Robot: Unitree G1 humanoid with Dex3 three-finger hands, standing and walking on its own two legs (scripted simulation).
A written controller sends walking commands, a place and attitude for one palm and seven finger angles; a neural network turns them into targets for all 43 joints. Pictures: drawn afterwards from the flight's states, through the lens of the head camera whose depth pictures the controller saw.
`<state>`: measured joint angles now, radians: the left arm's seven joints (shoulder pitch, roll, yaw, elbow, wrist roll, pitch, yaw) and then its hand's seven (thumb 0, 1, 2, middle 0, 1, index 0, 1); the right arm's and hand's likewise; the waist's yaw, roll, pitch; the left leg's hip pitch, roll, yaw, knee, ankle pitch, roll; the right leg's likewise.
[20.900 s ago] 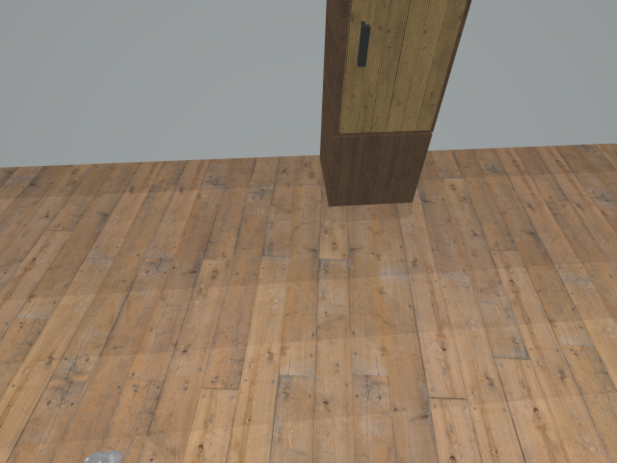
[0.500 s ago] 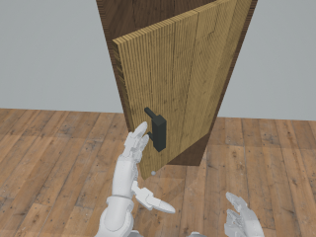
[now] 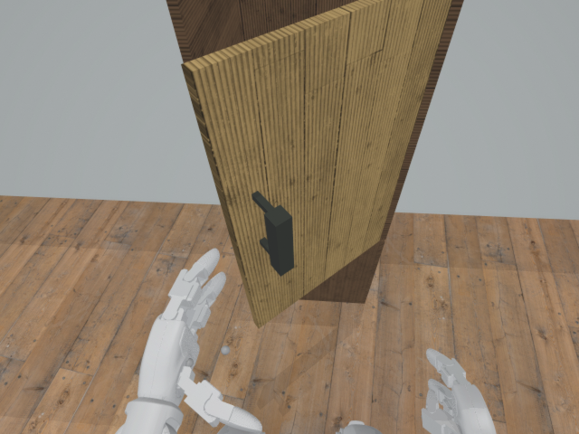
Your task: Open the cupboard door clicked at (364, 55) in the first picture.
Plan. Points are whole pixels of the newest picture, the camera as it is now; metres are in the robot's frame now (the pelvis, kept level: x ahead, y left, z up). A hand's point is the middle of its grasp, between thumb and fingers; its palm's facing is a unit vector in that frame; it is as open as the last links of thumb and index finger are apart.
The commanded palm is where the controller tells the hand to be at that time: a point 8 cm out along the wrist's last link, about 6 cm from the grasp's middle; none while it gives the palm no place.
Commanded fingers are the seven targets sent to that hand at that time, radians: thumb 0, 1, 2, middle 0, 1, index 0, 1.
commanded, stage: draw the hand back to the body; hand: left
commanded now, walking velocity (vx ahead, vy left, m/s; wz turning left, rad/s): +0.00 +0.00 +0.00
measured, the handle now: (271, 233) +0.37 +0.05 +0.08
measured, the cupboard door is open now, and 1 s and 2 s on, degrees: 42 42 42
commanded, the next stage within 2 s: step back with the hand held close in 1.68 s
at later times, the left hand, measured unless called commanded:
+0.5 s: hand (165, 345) +0.20 +0.14 +0.12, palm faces -0.07 -1.00 -0.06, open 16.3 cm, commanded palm +0.17 +0.20 +0.14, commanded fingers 0.00 -0.47 0.31 -0.15 -0.30 -0.15 -0.30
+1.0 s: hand (36, 311) +0.21 +0.23 +0.19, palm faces +0.26 -0.90 -0.36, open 12.7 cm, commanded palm +0.16 +0.28 +0.21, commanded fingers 0.00 0.41 0.69 -0.18 -0.30 -0.18 -0.30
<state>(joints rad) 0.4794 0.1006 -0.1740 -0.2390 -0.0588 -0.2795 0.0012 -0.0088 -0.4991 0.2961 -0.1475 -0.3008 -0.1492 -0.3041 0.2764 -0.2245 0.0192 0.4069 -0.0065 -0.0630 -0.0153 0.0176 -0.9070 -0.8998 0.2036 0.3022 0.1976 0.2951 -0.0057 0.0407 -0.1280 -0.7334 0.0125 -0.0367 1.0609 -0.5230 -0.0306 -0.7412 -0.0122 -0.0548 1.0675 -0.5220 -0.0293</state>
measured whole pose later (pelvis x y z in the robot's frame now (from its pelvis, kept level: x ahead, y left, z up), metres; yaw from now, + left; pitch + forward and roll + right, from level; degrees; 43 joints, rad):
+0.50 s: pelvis +0.00 +0.02 +0.02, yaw +0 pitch +7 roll -1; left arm 0.53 0.18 -0.05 -0.39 -0.15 -0.17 -0.09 -0.01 -0.50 0.30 -0.15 -0.30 -0.15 -0.30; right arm 0.30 -0.23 0.05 0.41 0.03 -0.13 -0.05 0.02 -0.91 -0.90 0.20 0.30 0.20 0.30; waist 0.00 0.06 -0.12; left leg -0.61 0.01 -0.03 0.98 -0.49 -0.01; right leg -0.61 -0.01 -0.05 0.95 -0.47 -0.01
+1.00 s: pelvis +0.01 +0.03 +0.06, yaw -1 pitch -1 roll -1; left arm 0.54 0.30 0.13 -0.45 -0.03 -0.05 0.12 0.00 0.08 0.54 -0.17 -0.30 -0.18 -0.30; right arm 0.25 -0.21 0.07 0.55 0.00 -0.14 -0.11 0.02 -0.90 -0.90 0.21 0.30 0.20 0.30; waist 0.04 0.06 -0.03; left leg -0.25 0.00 0.00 0.63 -0.36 0.01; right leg -0.25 -0.02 -0.03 0.60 -0.33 0.02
